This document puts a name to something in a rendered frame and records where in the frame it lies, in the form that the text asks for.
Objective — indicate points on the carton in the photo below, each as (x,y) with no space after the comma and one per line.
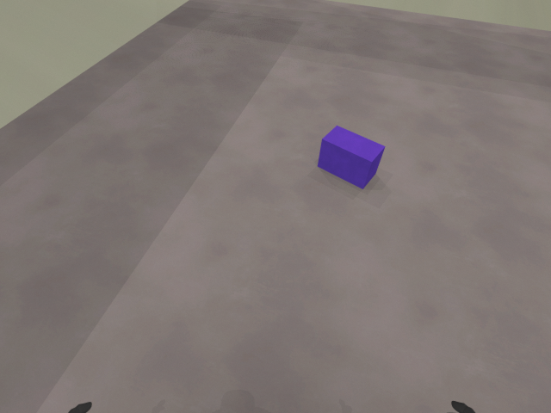
(350,156)

